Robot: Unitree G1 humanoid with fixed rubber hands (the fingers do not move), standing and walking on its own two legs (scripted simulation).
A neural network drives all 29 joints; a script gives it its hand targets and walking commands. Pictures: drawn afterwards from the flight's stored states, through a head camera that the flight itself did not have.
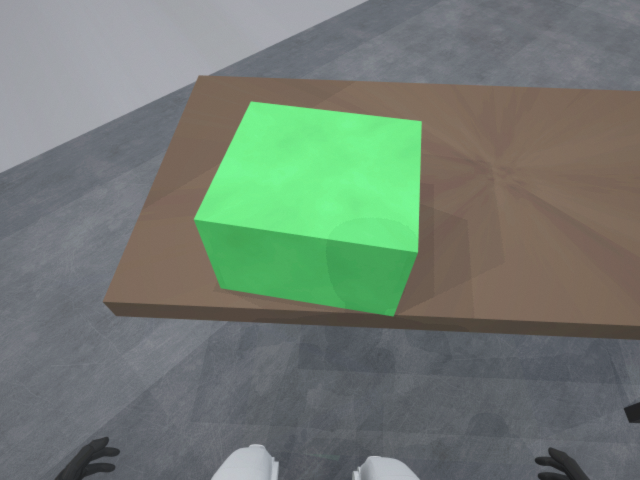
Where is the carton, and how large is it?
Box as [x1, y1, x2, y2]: [194, 102, 421, 316]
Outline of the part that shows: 250,102 194,218 220,287 393,316 417,253 421,121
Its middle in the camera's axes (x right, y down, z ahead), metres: +0.00 -0.06 +0.57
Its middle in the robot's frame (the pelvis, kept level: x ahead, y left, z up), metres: +0.47 +0.02 +0.04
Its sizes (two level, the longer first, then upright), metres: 0.261 0.241 0.162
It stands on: a table, 0.69 m high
